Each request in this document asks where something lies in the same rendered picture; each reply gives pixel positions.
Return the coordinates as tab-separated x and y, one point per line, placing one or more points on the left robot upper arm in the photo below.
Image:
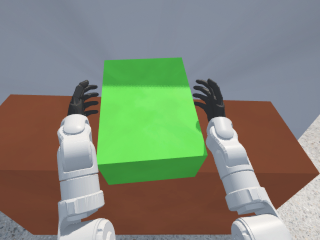
96	229

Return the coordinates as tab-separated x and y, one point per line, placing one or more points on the pedestal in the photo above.
30	187

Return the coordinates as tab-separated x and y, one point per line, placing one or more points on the left robot hand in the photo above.
77	105

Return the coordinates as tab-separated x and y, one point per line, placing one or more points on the right robot upper arm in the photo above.
264	226

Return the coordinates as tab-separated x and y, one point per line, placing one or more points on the robot left forearm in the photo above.
77	170

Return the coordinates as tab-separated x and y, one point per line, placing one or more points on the robot right forearm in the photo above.
243	191

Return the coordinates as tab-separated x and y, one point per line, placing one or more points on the right robot hand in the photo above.
214	106

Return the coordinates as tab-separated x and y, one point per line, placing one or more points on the carton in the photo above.
148	126

